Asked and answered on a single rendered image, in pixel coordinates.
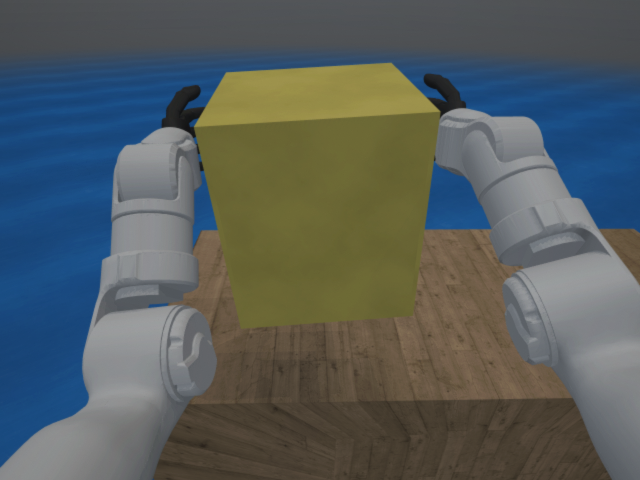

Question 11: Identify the carton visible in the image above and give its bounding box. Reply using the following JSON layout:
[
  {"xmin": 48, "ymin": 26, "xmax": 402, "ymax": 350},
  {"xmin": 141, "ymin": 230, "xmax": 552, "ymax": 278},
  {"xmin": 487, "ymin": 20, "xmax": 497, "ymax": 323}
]
[{"xmin": 194, "ymin": 63, "xmax": 441, "ymax": 329}]

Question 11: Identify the pedestal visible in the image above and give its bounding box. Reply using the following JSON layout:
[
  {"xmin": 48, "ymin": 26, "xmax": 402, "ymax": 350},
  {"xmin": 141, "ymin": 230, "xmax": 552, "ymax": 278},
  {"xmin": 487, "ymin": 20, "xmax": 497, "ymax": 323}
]
[{"xmin": 153, "ymin": 229, "xmax": 640, "ymax": 480}]

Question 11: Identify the right robot hand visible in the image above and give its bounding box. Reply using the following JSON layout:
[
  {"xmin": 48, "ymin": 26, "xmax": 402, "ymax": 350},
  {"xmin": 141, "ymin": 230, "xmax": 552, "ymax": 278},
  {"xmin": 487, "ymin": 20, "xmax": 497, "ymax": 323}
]
[{"xmin": 424, "ymin": 74, "xmax": 466, "ymax": 161}]

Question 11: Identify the right robot forearm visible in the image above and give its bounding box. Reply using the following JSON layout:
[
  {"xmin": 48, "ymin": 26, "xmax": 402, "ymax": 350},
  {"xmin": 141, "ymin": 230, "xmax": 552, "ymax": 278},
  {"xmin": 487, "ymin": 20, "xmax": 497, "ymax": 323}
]
[{"xmin": 435, "ymin": 108, "xmax": 640, "ymax": 296}]

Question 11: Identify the left robot hand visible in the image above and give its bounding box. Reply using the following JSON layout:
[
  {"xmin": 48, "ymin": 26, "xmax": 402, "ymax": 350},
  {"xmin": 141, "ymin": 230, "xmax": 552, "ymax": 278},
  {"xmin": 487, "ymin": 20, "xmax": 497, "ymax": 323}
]
[{"xmin": 162, "ymin": 85, "xmax": 205, "ymax": 171}]

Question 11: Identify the robot right upper arm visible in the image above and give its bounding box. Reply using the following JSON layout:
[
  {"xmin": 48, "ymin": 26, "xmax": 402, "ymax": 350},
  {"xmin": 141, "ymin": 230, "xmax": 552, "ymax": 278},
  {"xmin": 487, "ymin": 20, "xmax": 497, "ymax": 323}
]
[{"xmin": 502, "ymin": 250, "xmax": 640, "ymax": 480}]

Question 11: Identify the robot left upper arm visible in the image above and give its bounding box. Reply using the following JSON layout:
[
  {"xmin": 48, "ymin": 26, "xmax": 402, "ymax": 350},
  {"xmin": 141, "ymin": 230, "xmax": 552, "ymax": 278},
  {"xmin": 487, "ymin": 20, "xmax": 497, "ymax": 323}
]
[{"xmin": 0, "ymin": 304, "xmax": 217, "ymax": 480}]

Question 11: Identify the left robot forearm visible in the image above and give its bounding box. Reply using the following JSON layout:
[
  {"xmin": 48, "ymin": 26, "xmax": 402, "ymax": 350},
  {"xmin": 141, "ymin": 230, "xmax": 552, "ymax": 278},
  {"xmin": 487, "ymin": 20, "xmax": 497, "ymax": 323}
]
[{"xmin": 82, "ymin": 127, "xmax": 202, "ymax": 392}]

